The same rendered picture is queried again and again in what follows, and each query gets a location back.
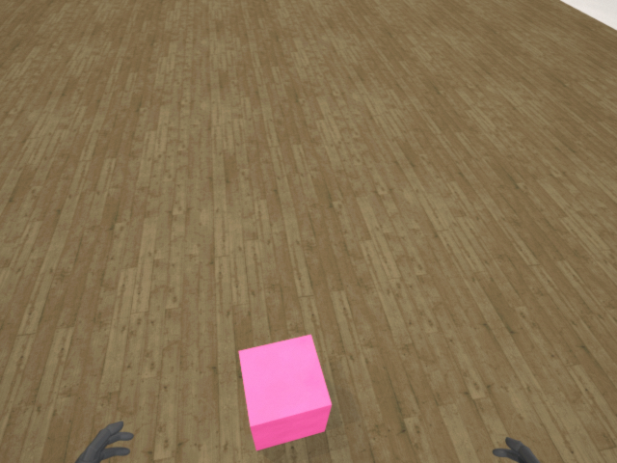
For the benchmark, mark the right robot hand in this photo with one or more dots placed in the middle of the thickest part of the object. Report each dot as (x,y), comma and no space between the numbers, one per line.
(517,452)

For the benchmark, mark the left robot hand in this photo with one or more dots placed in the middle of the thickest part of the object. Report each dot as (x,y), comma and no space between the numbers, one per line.
(96,450)

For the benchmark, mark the carton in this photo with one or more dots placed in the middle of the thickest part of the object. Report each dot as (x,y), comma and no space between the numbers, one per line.
(286,393)

